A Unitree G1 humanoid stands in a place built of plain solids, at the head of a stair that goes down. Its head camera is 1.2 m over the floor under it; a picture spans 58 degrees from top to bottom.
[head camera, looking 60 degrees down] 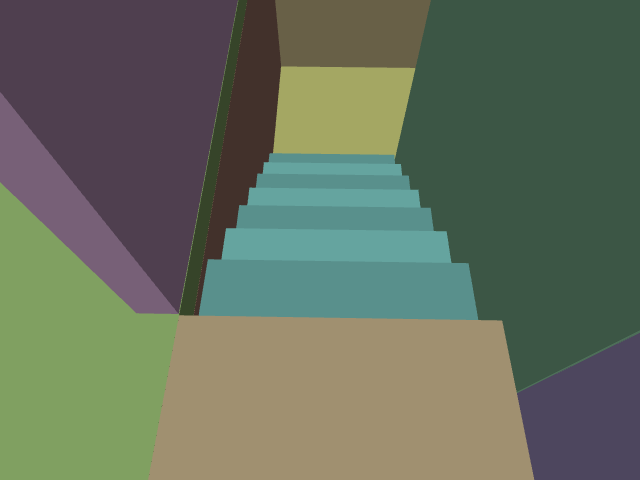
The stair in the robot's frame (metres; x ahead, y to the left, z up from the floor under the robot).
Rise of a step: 0.18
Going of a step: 0.25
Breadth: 0.94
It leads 1 degrees to the right of straight ahead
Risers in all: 8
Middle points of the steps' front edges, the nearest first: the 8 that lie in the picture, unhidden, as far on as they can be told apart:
0.43 -0.06 0.00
0.71 -0.06 -0.18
0.95 -0.07 -0.36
1.20 -0.07 -0.55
1.44 -0.08 -0.73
1.69 -0.08 -0.91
1.93 -0.08 -1.10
2.18 -0.09 -1.28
